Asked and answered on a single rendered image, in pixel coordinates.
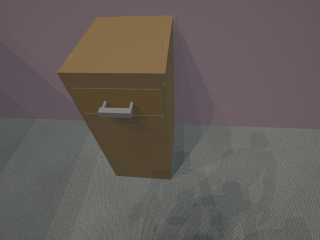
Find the handle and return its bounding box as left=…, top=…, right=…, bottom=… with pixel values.
left=98, top=101, right=134, bottom=118

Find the drawer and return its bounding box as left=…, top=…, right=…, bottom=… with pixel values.
left=72, top=87, right=162, bottom=116

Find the cabinet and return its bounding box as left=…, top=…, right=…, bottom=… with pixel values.
left=57, top=15, right=175, bottom=180

